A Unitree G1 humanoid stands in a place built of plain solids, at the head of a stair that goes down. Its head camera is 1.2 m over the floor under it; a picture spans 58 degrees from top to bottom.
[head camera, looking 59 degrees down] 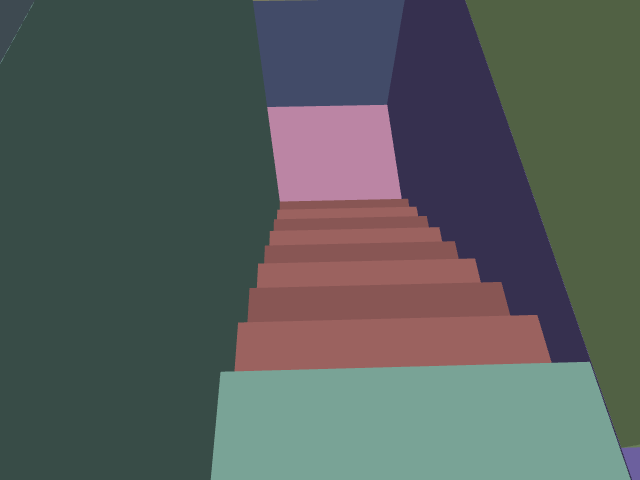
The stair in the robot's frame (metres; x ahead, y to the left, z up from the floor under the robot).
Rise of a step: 0.20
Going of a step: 0.22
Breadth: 1.02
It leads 2 degrees to the left of straight ahead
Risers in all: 9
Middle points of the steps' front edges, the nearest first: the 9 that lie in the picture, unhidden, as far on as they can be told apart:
0.32 -0.24 0.00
0.53 -0.23 -0.20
0.75 -0.23 -0.40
0.96 -0.22 -0.60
1.18 -0.22 -0.80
1.40 -0.21 -0.99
1.62 -0.20 -1.19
1.83 -0.20 -1.39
2.05 -0.19 -1.59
